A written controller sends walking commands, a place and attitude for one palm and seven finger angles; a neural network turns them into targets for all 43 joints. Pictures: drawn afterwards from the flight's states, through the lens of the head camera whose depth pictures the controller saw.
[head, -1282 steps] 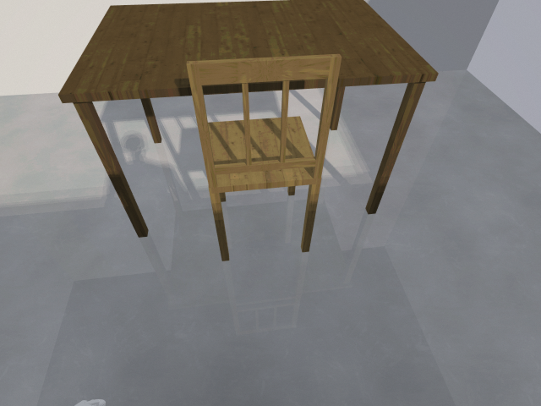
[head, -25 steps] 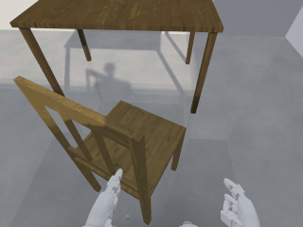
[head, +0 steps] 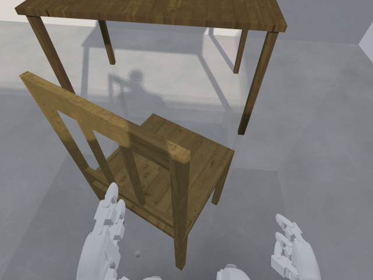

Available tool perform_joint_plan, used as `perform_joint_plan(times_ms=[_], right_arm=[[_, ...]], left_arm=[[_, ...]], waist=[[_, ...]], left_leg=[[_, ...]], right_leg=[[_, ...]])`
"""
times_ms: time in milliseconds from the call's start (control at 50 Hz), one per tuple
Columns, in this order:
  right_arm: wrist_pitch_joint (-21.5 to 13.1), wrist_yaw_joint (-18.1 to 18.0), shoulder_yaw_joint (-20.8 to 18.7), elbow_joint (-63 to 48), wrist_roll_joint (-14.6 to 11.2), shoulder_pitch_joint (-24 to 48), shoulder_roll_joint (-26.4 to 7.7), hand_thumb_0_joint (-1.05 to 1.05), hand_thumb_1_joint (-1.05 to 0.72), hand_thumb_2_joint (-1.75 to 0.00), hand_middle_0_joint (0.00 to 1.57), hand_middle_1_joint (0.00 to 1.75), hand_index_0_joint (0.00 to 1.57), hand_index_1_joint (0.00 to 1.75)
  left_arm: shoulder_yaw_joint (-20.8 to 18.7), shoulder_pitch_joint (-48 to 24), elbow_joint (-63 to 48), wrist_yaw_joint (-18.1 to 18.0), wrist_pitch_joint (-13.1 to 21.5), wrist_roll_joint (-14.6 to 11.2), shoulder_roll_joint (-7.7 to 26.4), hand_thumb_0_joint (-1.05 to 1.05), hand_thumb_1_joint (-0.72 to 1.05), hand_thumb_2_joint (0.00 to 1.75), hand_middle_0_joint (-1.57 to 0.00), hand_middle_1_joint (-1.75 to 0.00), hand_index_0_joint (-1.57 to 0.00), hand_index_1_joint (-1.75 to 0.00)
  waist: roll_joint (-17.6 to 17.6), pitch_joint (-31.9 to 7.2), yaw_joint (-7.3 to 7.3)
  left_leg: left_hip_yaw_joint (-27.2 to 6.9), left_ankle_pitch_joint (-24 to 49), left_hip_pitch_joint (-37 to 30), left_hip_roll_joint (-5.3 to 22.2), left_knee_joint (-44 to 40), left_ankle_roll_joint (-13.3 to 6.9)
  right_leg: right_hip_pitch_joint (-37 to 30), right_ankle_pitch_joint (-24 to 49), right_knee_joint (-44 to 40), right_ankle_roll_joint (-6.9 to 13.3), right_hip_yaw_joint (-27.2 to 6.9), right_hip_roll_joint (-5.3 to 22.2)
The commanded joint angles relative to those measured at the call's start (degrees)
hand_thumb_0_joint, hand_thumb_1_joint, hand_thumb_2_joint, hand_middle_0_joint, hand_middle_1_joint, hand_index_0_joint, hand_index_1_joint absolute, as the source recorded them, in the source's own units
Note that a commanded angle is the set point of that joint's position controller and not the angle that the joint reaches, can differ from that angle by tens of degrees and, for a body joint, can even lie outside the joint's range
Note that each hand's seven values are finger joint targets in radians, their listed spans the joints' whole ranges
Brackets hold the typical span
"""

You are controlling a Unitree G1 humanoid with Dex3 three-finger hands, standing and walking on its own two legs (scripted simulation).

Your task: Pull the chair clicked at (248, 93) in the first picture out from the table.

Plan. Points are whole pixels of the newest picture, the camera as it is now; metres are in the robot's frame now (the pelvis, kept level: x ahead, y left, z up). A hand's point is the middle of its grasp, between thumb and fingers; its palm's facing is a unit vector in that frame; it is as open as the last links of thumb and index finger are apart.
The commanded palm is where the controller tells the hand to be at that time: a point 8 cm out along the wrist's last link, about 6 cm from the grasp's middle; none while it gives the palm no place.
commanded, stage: draw the hand back to the body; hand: left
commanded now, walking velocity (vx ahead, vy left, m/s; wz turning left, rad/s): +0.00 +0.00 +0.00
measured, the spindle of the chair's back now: (100, 158) +0.40 +0.24 +0.00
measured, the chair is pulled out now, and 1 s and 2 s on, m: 0.60 0.60 0.60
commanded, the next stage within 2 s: step back with the hand held close in 1.40 s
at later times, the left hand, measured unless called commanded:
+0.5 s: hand (79, 235) +0.18 +0.17 +0.13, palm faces +0.17 -0.94 -0.30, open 16.3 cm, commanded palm +0.14 +0.22 +0.17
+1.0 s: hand out of the picture +0.22 +0.25 +0.25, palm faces +0.47 -0.78 -0.41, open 9.7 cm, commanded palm +0.17 +0.29 +0.26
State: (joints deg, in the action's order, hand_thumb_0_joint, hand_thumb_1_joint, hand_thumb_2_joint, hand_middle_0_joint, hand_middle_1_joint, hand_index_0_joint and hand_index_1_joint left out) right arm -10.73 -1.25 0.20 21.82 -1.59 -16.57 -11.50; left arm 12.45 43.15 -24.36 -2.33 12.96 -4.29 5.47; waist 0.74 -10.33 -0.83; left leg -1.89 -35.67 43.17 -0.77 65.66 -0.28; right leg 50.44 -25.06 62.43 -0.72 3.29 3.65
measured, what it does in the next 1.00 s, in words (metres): rises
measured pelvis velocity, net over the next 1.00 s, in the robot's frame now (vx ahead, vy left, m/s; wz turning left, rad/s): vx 0.03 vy -0.01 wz -0.01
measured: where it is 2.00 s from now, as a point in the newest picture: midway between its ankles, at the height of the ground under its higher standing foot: outside the picture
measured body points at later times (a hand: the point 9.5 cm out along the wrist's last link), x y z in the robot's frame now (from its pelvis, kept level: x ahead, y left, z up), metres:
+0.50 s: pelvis +0.02 +0.00 +0.04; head +0.03 -0.02 +0.49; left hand +0.16 +0.22 +0.15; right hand +0.20 -0.23 -0.03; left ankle -0.03 +0.11 -0.65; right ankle +0.05 -0.13 -0.65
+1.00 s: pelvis +0.03 -0.01 +0.08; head +0.01 -0.03 +0.53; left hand +0.19 +0.29 +0.27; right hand +0.22 -0.23 +0.00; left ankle -0.03 +0.11 -0.65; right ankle +0.05 -0.13 -0.65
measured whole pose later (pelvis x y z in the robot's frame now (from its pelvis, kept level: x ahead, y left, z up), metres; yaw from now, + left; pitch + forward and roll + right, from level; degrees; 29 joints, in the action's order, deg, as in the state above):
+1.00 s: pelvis +0.03 -0.01 +0.08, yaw -1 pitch -3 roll -1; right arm -9.9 -4.6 1.0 35.2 -1.2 -12.5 -11.8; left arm -18.8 29.7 -25.2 -9.8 5.8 -3.8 20.3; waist 4.2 -0.6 3.4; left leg -1.2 -22.2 4.4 0.7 29.6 0.3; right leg 12.9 -14.5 30.5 -0.3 3.5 1.6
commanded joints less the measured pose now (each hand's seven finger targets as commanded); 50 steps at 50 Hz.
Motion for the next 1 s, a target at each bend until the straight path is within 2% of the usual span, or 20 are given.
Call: perform_joint_plan(times_ms=[0,40,100,120,140,200,260,300,320,360,400,420,440,480,580,640,660,680,920,980], right_arm=[[-2.59,2.22,-3.81,-7.68,0.18,6.69,-5.87,0.0,-0.9,-0.9,0.2,0.3,0.2,0.3],[-0.34,1.94,-4.04,-9.17,-0.61,7.11,-6.07,0.0,-0.9,-0.9,0.2,0.3,0.2,0.3],[1.82,-0.23,-3.24,-11.46,-1.85,7.2,-5.7,0.0,-0.9,-0.9,0.2,0.3,0.2,0.3],[1.88,-1.02,-2.96,-11.55,-2.09,7.13,-5.5,0.0,-0.9,-0.9,0.2,0.3,0.2,0.3],[1.74,-1.77,-2.83,-10.94,-2.19,7.14,-5.3,0.0,-0.9,-0.9,0.2,0.3,0.2,0.3],[0.38,-2.61,-2.56,-8.93,-2.41,5.75,-4.91,0.0,-0.9,-0.9,0.2,0.3,0.2,0.3],[-1.19,-2.62,-2.45,-6.68,-2.41,5.41,-5.37,0.0,-0.9,-0.9,0.2,0.3,0.2,0.3],[-1.86,-2.75,-2.78,-5.71,-2.55,5.71,-5.57,0.0,-0.9,-0.9,0.2,0.3,0.2,0.3],[0.28,-4.55,-3.77,-7.17,-1.32,4.22,-5.14,0.0,-0.9,-0.9,0.2,0.3,0.2,0.3],[1.48,-5.0,-2.34,-7.14,-1.0,4.67,-4.15,0.0,-0.9,-0.9,0.2,0.3,0.2,0.3],[2.21,-5.43,-2.17,-6.67,-0.82,5.25,-4.44,0.0,-0.9,-0.9,0.2,0.3,0.2,0.3],[2.11,-5.67,-1.98,-6.48,-0.67,5.46,-4.59,0.0,-0.9,-0.9,0.2,0.3,0.2,0.3],[1.83,-5.91,-1.73,-6.18,-0.63,6.02,-4.79,0.0,-0.9,-0.9,0.2,0.3,0.2,0.3],[1.26,-6.31,-1.54,-5.05,-0.48,5.94,-4.88,0.0,-0.9,-0.9,0.2,0.3,0.2,0.3],[-0.42,-6.09,-1.09,-2.23,-0.39,7.08,-5.3,0.0,-0.9,-0.9,0.2,0.3,0.2,0.3],[-0.94,-5.7,-1.21,-0.61,-0.43,8.61,-5.42,0.0,-0.9,-0.9,0.2,0.3,0.2,0.3],[-1.04,-5.53,-1.18,-0.42,-0.3,8.49,-5.51,0.0,-0.9,-0.9,0.2,0.3,0.2,0.3],[-1.33,-5.23,-1.14,0.0,-0.23,8.63,-5.48,0.0,-0.9,-0.9,0.2,0.3,0.2,0.3],[-2.46,-3.56,-1.67,4.29,0.22,10.42,-5.97,0.0,-0.9,-0.9,0.2,0.3,0.2,0.3],[-2.42,-3.38,-1.83,5.22,0.15,10.66,-6.17,0.0,-0.9,-0.9,0.2,0.3,0.2,0.3]], left_arm=[[1.84,5.42,-10.67,2.09,13.46,3.13,1.53,0.0,-0.55,0.2,0.0,0.0,0.0,0.0],[-1.79,8.11,-9.88,3.64,9.49,3.27,5.16,0.0,-0.55,0.2,0.0,0.0,0.0,0.0],[-5.72,3.9,-17.15,5.07,4.19,-0.09,7.44,0.0,-0.55,0.2,0.0,0.0,0.0,0.0],[-7.34,2.7,-19.64,5.04,3.48,-1.7,7.9,0.0,-0.55,0.2,0.0,0.0,0.0,0.0],[-9.76,1.89,-20.57,4.63,3.27,-3.11,9.2,0.0,-0.55,0.2,0.0,0.0,0.0,0.0],[-11.08,1.6,-22.08,4.46,4.74,-6.0,8.0,0.0,-0.55,0.2,0.0,0.0,0.0,0.0],[-11.73,0.81,-19.14,5.66,5.58,-6.39,8.51,0.0,-0.44,0.25,-0.01,-0.02,-0.01,-0.02],[-13.94,1.95,-16.72,7.17,4.92,-6.73,9.81,0.0,-0.37,0.29,-0.02,-0.04,-0.02,-0.04],[-19.77,8.13,-16.45,0.29,-0.98,0.31,19.05,0.0,-0.33,0.31,-0.03,-0.05,-0.03,-0.05],[-17.05,7.87,-19.29,-3.64,-5.32,1.32,13.8,0.0,-0.26,0.34,-0.04,-0.06,-0.04,-0.06],[-16.21,5.04,-20.23,-5.14,-7.07,1.72,13.43,0.0,-0.19,0.37,-0.05,-0.08,-0.05,-0.08],[-16.91,3.25,-21.15,-5.93,-7.44,1.92,14.45,0.0,-0.15,0.39,-0.05,-0.08,-0.05,-0.08],[-18.42,1.75,-21.74,-6.75,-7.76,2.02,16.09,0.0,-0.12,0.41,-0.06,-0.09,-0.06,-0.09],[-19.45,0.26,-20.55,-7.73,-8.1,2.27,16.51,0.0,-0.04,0.44,-0.07,-0.1,-0.07,-0.1],[-22.87,-4.68,-18.09,-8.7,-7.44,2.51,17.91,0.0,0.14,0.53,-0.1,-0.14,-0.1,-0.14],[-26.31,-6.66,-15.01,-8.84,-6.94,2.35,19.69,0.0,0.25,0.58,-0.11,-0.16,-0.11,-0.16],[-26.18,-7.27,-15.74,-8.53,-6.48,2.17,18.81,0.0,0.28,0.6,-0.12,-0.17,-0.12,-0.17],[-27.54,-8.25,-16.26,-8.55,-6.04,2.12,19.93,0.0,0.32,0.62,-0.12,-0.18,-0.12,-0.18],[-38.56,-18.1,-12.89,-8.42,-3.34,0.78,25.09,0.0,0.75,0.83,-0.18,-0.27,-0.18,-0.27],[-40.78,-20.83,-11.81,-8.32,-2.81,0.45,26.38,0.0,0.86,0.88,-0.19,-0.29,-0.19,-0.29]], waist=[[1.38,-4.71,0.39],[0.74,-4.17,1.29],[-3.44,-5.53,0.91],[-3.26,-5.5,0.85],[-3.48,-5.88,0.94],[-3.01,-6.12,0.47],[-1.82,-4.67,-0.41],[-2.89,-4.41,-0.22],[0.74,-7.02,4.03],[4.24,-2.57,2.52],[1.29,-0.91,1.98],[1.75,-0.17,1.95],[1.67,0.24,2.12],[0.55,2.2,2.11],[2.12,5.76,2.59],[-0.52,8.23,3.14],[0.91,7.51,2.86],[2.61,7.25,3.16],[1.96,8.11,3.78],[3.36,8.35,3.8]], left_leg=[[-0.26,16.16,5.05,-0.6,-9.12,0.79],[0.1,13.37,4.88,-0.51,-11.38,0.31],[0.43,10.82,3.95,-0.74,-13.46,-0.58],[0.56,11.23,3.45,-0.81,-13.6,-0.77],[0.52,11.72,2.99,-0.83,-13.72,-0.77],[0.18,16.7,-0.21,-0.55,-14.24,-0.65],[-0.13,18.8,-2.37,-0.35,-15.11,-0.49],[0.06,19.09,-3.35,-0.22,-15.93,-0.57],[0.65,20.52,-6.41,1.72,-20.36,-0.06],[0.68,21.74,-8.02,1.2,-22.44,0.34],[0.67,23.85,-10.7,1.65,-23.45,0.0],[0.68,23.96,-11.85,1.6,-24.39,-0.08],[0.4,24.11,-12.57,1.58,-25.41,-0.04],[0.5,24.2,-15.1,1.6,-27.34,-0.15],[0.3,24.82,-20.33,1.54,-32.44,-0.01],[0.1,24.82,-21.28,1.76,-35.08,0.06],[0.66,25.41,-23.01,1.56,-35.75,-0.07],[0.58,26.39,-23.7,1.54,-36.49,0.03],[1.8,30.78,-29.8,1.99,-42.1,-0.03],[1.92,30.94,-30.9,1.97,-42.99,-0.02]], right_leg=[[-7.53,4.57,-3.88,2.45,1.12,-2.34],[-11.16,2.05,-6.49,2.62,0.16,-2.36],[-15.71,-1.0,-10.49,1.81,-0.61,-2.26],[-16.68,-0.72,-11.48,1.64,-0.81,-2.24],[-17.72,-0.45,-12.18,1.63,-0.85,-2.43],[-18.89,6.58,-12.39,1.41,0.58,-2.79],[-19.19,9.34,-13.16,1.25,1.29,-2.67],[-20.75,10.06,-14.6,0.99,1.03,-2.24],[-26.86,10.7,-15.99,2.36,-1.69,-0.29],[-28.48,12.62,-17.52,2.43,-0.07,-0.22],[-29.05,14.36,-18.98,2.1,0.33,-0.41],[-29.89,14.55,-19.88,2.09,0.44,-0.41],[-31.29,14.69,-21.1,2.22,0.41,-0.4],[-32.46,14.92,-22.91,2.09,0.5,-0.42],[-35.66,14.81,-27.04,2.07,0.56,-0.59],[-38.1,14.91,-29.64,2.21,0.4,-0.89],[-38.82,15.84,-30.11,2.08,0.05,-0.93],[-39.85,16.78,-30.48,2.21,0.08,-0.92],[-45.77,21.57,-35.92,1.96,-0.7,-1.44],[-46.33,21.62,-36.96,2.0,-0.94,-1.5]])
